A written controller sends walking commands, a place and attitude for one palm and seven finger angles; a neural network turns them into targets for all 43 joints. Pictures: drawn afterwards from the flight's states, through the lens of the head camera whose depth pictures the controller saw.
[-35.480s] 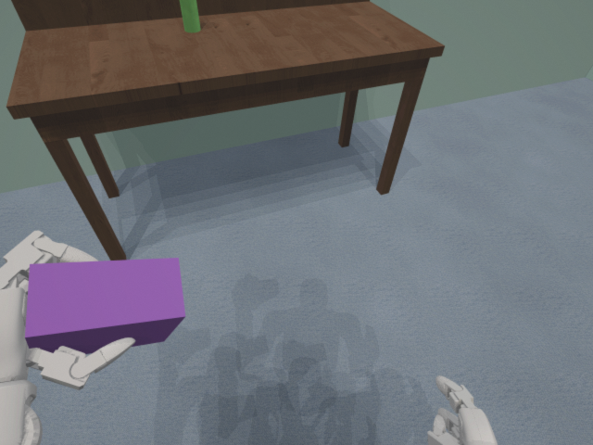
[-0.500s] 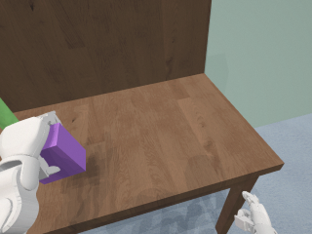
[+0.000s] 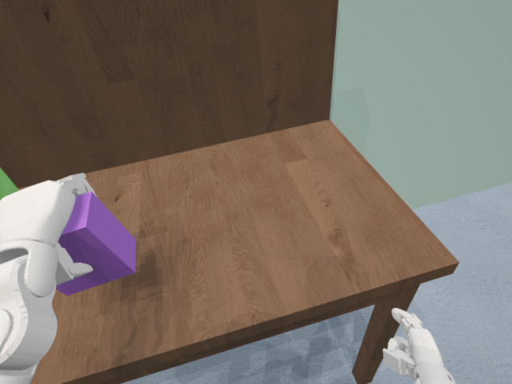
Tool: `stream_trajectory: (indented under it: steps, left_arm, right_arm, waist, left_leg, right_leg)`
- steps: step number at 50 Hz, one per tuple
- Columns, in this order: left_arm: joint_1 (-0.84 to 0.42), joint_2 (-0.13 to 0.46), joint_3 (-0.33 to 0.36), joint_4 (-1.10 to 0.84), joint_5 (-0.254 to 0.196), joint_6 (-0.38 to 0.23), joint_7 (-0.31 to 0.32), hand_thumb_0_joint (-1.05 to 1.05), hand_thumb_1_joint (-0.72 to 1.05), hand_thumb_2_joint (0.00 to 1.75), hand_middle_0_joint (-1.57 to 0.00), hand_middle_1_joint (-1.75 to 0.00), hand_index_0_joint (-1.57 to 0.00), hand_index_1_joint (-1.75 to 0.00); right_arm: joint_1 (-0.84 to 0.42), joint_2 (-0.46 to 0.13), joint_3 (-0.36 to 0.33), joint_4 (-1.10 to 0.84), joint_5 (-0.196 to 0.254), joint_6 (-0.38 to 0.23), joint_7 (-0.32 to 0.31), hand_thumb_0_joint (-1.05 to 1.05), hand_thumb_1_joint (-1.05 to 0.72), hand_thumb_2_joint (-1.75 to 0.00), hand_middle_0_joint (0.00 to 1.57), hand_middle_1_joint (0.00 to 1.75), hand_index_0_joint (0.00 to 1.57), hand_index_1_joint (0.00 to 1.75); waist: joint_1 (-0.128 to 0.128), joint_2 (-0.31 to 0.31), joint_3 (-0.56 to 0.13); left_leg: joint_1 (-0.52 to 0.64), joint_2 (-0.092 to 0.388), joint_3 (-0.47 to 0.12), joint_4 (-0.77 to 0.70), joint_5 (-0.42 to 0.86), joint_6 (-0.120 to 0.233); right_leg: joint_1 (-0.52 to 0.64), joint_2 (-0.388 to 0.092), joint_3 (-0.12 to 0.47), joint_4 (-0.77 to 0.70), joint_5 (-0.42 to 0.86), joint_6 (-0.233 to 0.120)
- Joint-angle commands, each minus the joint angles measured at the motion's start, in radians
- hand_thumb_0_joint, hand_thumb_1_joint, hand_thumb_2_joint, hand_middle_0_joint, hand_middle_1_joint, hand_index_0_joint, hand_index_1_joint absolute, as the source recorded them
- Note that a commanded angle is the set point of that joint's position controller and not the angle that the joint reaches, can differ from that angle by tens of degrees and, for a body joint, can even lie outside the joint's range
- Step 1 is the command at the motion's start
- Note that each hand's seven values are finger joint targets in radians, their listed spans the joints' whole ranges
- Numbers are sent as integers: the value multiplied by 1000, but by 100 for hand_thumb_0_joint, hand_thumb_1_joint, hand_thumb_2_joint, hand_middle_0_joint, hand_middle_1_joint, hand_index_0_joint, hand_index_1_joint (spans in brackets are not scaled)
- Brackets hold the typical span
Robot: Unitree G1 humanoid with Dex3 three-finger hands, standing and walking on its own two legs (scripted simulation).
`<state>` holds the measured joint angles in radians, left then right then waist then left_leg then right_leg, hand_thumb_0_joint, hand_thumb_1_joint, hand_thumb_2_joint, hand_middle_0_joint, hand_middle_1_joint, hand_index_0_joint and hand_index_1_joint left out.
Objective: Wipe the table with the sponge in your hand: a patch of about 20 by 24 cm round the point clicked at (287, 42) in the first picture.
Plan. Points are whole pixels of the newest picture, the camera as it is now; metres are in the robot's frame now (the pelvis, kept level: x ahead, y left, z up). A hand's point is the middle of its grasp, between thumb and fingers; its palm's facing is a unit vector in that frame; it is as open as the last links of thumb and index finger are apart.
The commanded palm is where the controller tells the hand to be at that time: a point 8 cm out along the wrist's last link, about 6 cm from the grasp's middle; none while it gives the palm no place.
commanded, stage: bring the sponge back beside the body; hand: left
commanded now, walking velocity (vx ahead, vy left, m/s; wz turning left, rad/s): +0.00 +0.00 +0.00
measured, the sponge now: (87, 253) +0.23 +0.30 +0.12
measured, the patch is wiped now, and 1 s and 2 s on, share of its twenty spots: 1.00 1.00 1.00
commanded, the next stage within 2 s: step back with the hand held close in 1.54 s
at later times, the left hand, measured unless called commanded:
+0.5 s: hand (67, 253) +0.21 +0.30 +0.16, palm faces +0.18 -0.12 -0.98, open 10.4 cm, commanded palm +0.17 +0.29 +0.23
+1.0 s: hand (76, 268) +0.20 +0.29 +0.14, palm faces +0.15 -0.14 -0.98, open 10.4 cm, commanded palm +0.15 +0.28 +0.21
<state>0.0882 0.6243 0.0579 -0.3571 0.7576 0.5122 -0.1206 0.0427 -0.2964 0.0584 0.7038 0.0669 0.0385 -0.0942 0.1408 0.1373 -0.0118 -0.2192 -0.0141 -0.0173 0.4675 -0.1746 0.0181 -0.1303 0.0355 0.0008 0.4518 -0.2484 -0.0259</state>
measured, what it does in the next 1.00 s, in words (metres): stands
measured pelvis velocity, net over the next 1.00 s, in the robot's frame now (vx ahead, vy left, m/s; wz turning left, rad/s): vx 0.00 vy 0.00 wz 0.00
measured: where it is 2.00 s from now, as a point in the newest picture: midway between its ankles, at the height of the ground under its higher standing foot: outside the picture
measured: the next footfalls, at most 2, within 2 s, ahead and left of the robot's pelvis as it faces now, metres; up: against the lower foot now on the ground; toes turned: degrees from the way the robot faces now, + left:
none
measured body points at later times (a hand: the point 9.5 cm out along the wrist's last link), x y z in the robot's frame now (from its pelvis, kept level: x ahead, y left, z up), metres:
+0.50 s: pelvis +0.00 +0.01 +0.00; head -0.03 -0.04 +0.45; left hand +0.19 +0.30 +0.21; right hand +0.24 -0.20 -0.09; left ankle +0.05 +0.11 -0.74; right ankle +0.00 -0.11 -0.74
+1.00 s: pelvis +0.00 +0.00 +0.00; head -0.03 -0.04 +0.45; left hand +0.18 +0.29 +0.19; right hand +0.24 -0.20 -0.08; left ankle +0.05 +0.11 -0.74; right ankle +0.00 -0.11 -0.74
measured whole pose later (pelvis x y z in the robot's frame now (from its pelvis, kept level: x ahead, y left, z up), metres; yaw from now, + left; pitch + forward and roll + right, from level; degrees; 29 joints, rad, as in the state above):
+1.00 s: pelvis +0.00 +0.00 +0.00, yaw +0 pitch -5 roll -1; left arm 0.27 0.55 0.02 -0.43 0.79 0.48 -0.05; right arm 0.05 -0.28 0.05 0.70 0.05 0.04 -0.09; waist 0.14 0.13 0.00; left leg -0.19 -0.02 -0.02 0.46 -0.17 0.02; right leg -0.10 0.04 0.01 0.43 -0.24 -0.02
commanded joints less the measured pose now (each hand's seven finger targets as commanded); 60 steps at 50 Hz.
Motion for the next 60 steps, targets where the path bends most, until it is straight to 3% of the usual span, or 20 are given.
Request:
stream_trajectory:
  steps: [1, 7, 9, 11, 14, 16, 19, 21, 22, 26, 32, 40, 44, 46, 49, 51, 54, 56, 57, 60]
  left_arm:
    - [-309, 294, 190, -205, 51, -33, 59, 0, 10, 130, -120, -160, -120, -160]
    - [-261, 256, 164, -213, 67, -39, 73, 0, 10, 130, -120, -160, -120, -160]
    - [-169, 248, 176, -206, 57, -34, 73, 0, 10, 130, -120, -160, -120, -160]
    - [-200, 275, 207, -243, 50, -37, 80, 0, 10, 130, -120, -160, -120, -160]
    - [-155, 217, 160, -222, 48, -31, 80, 0, 10, 130, -120, -160, -120, -160]
    - [-139, 248, 195, -257, 42, -36, 88, 0, 10, 130, -120, -160, -120, -160]
    - [-82, 197, 156, -245, 42, -29, 83, 0, 10, 130, -120, -160, -120, -160]
    - [-114, 238, 189, -285, 41, -35, 91, 0, 10, 130, -120, -160, -120, -160]
    - [-111, 203, 155, -261, 48, -32, 89, 0, 10, 130, -120, -160, -120, -160]
    - [-146, 225, 166, -289, 60, -46, 99, 0, 10, 130, -120, -160, -120, -160]
    - [-101, 178, 129, -281, 69, -50, 107, 0, 10, 130, -120, -160, -120, -160]
    - [-38, 171, 140, -260, 72, -46, 118, 0, 10, 130, -120, -160, -120, -160]
    - [-15, 138, 115, -239, 68, -43, 118, 0, 10, 130, -120, -160, -120, -160]
    - [-48, 172, 137, -300, 70, -53, 124, 0, 10, 130, -120, -160, -120, -160]
    - [4, 129, 104, -243, 74, -49, 118, 0, 10, 130, -120, -160, -120, -160]
    - [-26, 178, 141, -312, 82, -62, 127, 0, 10, 130, -120, -160, -120, -160]
    - [46, 132, 110, -265, 89, -59, 126, 0, 10, 130, -120, -160, -120, -160]
    - [23, 178, 150, -312, 90, -68, 135, 0, 10, 130, -120, -160, -120, -160]
    - [38, 139, 118, -300, 95, -66, 133, 0, 10, 130, -120, -160, -120, -160]
    - [37, 142, 118, -273, 95, -62, 135, 0, 10, 130, -120, -160, -120, -160]
  right_arm:
    - [-329, -72, -25, -226, 0, -94, -2, 0, -90, -90, 20, 30, 20, 30]
    - [-319, -66, -27, -235, -11, -97, 0, 0, -90, -90, 20, 30, 20, 30]
    - [-308, -68, -28, -228, -11, -86, 7, 0, -90, -90, 20, 30, 20, 30]
    - [-332, -66, -30, -226, -5, -88, 7, 0, -90, -90, 20, 30, 20, 30]
    - [-315, -67, -29, -232, -9, -79, 10, 0, -90, -90, 20, 30, 20, 30]
    - [-331, -66, -30, -233, -5, -86, 11, 0, -90, -90, 20, 30, 20, 30]
    - [-313, -65, -31, -239, -9, -77, 15, 0, -90, -90, 20, 30, 20, 30]
    - [-330, -66, -30, -235, -6, -84, 13, 0, -90, -90, 20, 30, 20, 30]
    - [-313, -65, -28, -245, -9, -82, 12, 0, -90, -90, 20, 30, 20, 30]
    - [-326, -65, -31, -233, -7, -90, 6, 0, -90, -90, 20, 30, 20, 30]
    - [-310, -58, -30, -240, -13, -90, 7, 0, -90, -90, 20, 30, 20, 30]
    - [-299, -61, -34, -227, -14, -76, 15, 0, -90, -90, 20, 30, 20, 30]
    - [-302, -63, -33, -231, -15, -80, 15, 0, -90, -90, 20, 30, 20, 30]
    - [-320, -61, -32, -235, -13, -88, 13, 0, -90, -90, 20, 30, 20, 30]
    - [-299, -62, -34, -231, -19, -86, 13, 0, -90, -90, 20, 30, 20, 30]
    - [-313, -63, -36, -232, -17, -93, 12, 0, -90, -90, 20, 30, 20, 30]
    - [-290, -61, -36, -232, -26, -89, 16, 0, -90, -90, 20, 30, 20, 30]
    - [-309, -62, -37, -230, -23, -93, 18, 0, -90, -90, 20, 30, 20, 30]
    - [-297, -59, -37, -240, -27, -91, 19, 0, -90, -90, 20, 30, 20, 30]
    - [-294, -61, -37, -226, -25, -79, 21, 0, -90, -90, 20, 30, 20, 30]
  waist:
    - [12, -49, -164]
    - [30, -9, -197]
    - [30, -46, -186]
    - [22, -40, -172]
    - [23, -48, -166]
    - [23, -47, -164]
    - [25, -65, -154]
    - [18, -52, -145]
    - [23, -57, -154]
    - [13, -36, -144]
    - [24, -17, -144]
    - [20, -81, -132]
    - [18, -69, -118]
    - [15, -31, -124]
    - [16, -70, -114]
    - [13, -53, -131]
    - [19, -75, -122]
    - [17, -46, -126]
    - [23, -42, -138]
    - [13, -71, -109]
  left_leg:
    - [101, -4, -111, -56, 37, 9]
    - [105, -11, -106, -44, 67, 8]
    - [104, -6, -109, -46, 99, 7]
    - [105, 0, -113, -56, 70, 4]
    - [100, 0, -108, -57, 73, 6]
    - [102, 5, -113, -62, 64, 4]
    - [98, 2, -105, -54, 82, 9]
    - [101, 5, -114, -63, 58, 8]
    - [93, 1, -110, -59, 59, 11]
    - [110, 6, -117, -75, 31, 9]
    - [99, 2, -113, -81, 22, 11]
    - [101, 4, -111, -83, 34, 9]
    - [101, 2, -104, -80, 37, 12]
    - [107, 6, -111, -89, 17, 12]
    - [104, 1, -102, -72, 25, 14]
    - [115, 3, -106, -72, 19, 14]
    - [115, -1, -98, -56, 71, 15]
    - [116, 2, -104, -61, 58, 12]
    - [113, -4, -95, -48, 69, 16]
    - [115, -1, -96, -50, 68, 14]
  right_leg:
    - [-41, -26, 156, -107, 33, -57]
    - [-11, -31, 143, -96, 65, -69]
    - [-9, -30, 127, -95, 98, -62]
    - [-19, -25, 157, -98, 66, -63]
    - [-24, -29, 124, -100, 76, -57]
    - [-20, -23, 149, -98, 67, -62]
    - [-25, -28, 120, -100, 90, -55]
    - [-30, -21, 147, -102, 64, -58]
    - [-24, -21, 118, -101, 61, -59]
    - [-30, -16, 146, -106, 34, -59]
    - [-16, -15, 110, -103, 28, -61]
    - [-25, -18, 116, -115, 30, -51]
    - [-26, -14, 110, -119, 39, -53]
    - [-21, -8, 135, -113, 26, -55]
    - [-34, -15, 122, -125, 23, -54]
    - [-25, -11, 154, -120, 13, -57]
    - [-25, -18, 128, -124, 61, -57]
    - [-19, -15, 159, -122, 48, -61]
    - [-14, -18, 138, -119, 61, -62]
    - [-38, -25, 149, -134, 54, -51]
